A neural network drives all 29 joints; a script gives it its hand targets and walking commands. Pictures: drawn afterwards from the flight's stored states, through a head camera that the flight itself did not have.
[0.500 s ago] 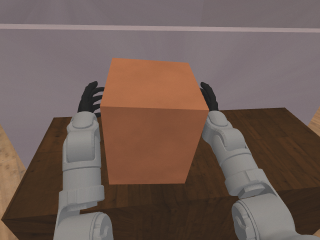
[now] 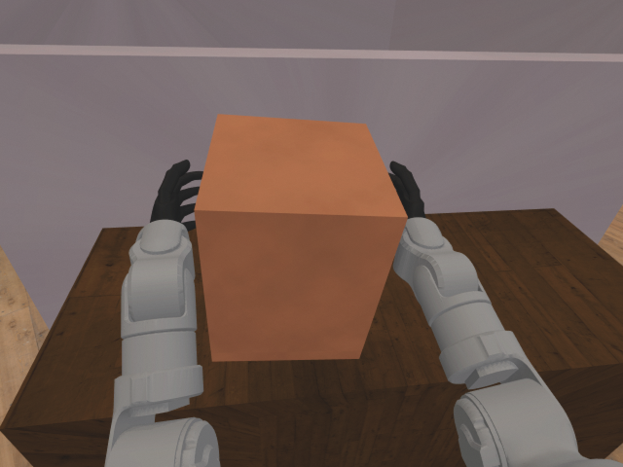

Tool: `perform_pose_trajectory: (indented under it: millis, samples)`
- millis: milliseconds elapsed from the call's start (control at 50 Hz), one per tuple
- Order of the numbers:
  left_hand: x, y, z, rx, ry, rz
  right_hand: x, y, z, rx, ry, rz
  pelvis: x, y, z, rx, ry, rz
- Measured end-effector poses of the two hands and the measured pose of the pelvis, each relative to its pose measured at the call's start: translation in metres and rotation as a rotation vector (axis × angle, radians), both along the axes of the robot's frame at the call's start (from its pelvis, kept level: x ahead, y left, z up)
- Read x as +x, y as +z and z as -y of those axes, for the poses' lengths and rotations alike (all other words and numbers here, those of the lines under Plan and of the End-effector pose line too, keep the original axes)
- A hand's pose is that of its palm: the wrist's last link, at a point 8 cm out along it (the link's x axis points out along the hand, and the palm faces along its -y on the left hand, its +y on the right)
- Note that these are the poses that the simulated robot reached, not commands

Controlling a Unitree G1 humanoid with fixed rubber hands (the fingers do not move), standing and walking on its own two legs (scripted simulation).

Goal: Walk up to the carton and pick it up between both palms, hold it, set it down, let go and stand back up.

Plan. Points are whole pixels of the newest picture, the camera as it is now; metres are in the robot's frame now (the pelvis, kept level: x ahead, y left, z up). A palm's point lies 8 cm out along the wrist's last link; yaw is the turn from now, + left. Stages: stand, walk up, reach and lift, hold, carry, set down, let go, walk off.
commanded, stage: hold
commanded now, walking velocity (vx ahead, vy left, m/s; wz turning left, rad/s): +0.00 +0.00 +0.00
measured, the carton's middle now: (290, 240) +0.38 +0.01 +0.16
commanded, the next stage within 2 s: set down in 0.46 s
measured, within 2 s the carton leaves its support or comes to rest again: neither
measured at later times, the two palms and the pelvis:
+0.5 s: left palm (168, 223) +0.35 +0.15 +0.22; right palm (406, 217) +0.36 -0.14 +0.21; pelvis +0.00 +0.00 +0.00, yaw +0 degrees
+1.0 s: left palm (164, 245) +0.36 +0.17 +0.18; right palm (385, 241) +0.38 -0.12 +0.16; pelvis +0.01 +0.00 +0.00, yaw +1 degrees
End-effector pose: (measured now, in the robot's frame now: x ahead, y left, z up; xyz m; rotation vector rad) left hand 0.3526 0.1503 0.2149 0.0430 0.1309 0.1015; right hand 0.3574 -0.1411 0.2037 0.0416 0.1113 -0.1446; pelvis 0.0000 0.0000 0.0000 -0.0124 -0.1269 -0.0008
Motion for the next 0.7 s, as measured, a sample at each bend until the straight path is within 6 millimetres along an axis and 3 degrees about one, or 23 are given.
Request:
perform_pose_trajectory:
  millis: [580, 700]
  samples:
    - [0.0, 0.002, -0.004, -0.007, 0.01, 0.01, 0.003, 0.006, -0.004, -0.015, 0.008, 0.01, 0.001, 0.0, 0.0, 0.001, -0.003, 0.003]
    - [0.004, 0.01, -0.008, 0.002, 0.019, 0.065, 0.009, 0.011, -0.008, -0.002, 0.015, 0.069, 0.002, 0.0, -0.001, 0.003, 0.0, -0.003]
